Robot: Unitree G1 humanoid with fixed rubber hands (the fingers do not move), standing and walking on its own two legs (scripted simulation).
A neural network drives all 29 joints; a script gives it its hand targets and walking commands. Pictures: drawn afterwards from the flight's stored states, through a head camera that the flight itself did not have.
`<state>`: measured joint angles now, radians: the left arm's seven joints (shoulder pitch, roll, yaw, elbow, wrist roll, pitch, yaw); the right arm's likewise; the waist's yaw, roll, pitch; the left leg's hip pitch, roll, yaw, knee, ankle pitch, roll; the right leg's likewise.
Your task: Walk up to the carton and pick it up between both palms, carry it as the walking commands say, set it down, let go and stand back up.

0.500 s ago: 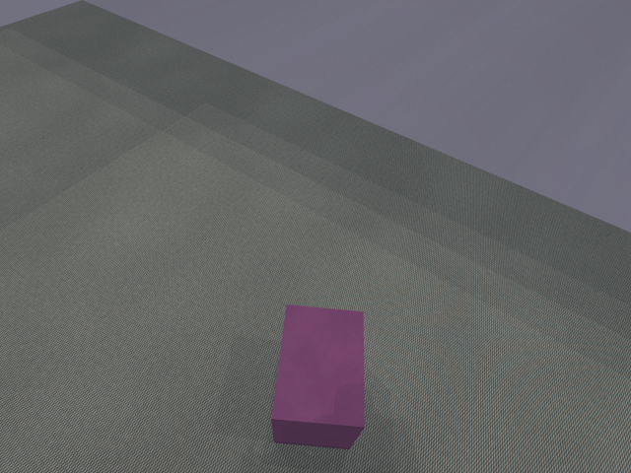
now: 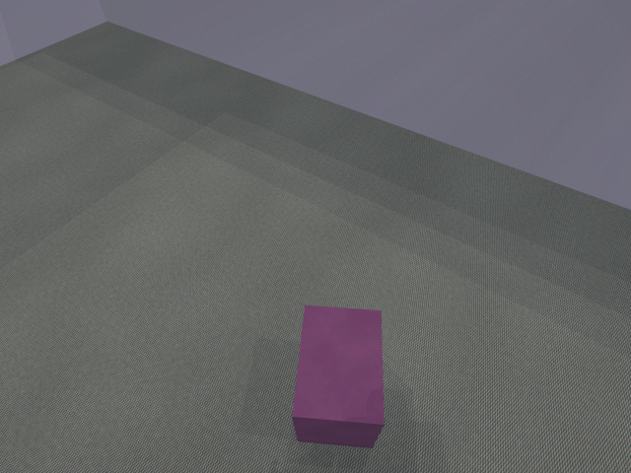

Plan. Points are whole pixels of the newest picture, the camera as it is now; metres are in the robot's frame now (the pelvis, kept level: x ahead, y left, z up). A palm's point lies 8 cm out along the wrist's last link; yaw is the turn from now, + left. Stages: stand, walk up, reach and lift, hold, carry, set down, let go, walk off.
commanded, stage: walk up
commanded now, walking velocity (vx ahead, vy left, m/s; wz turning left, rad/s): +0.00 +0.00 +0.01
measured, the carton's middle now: (338, 377) +0.44 -0.05 -0.64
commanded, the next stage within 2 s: stand in 0.16 s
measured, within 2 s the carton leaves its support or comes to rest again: neither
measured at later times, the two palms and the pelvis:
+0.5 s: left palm out of the picture -0.01 +0.22 -0.14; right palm out of the picture -0.01 -0.23 -0.15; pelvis -0.01 -0.01 +0.00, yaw +0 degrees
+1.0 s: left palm out of the picture +0.13 +0.21 -0.16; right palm out of the picture +0.09 -0.22 -0.15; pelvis -0.02 +0.00 -0.03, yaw +0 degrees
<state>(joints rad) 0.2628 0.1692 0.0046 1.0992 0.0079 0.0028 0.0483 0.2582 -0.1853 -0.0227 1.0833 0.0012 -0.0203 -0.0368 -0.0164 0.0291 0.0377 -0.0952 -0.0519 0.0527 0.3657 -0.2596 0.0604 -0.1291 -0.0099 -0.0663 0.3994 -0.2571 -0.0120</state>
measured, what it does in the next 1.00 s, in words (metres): stands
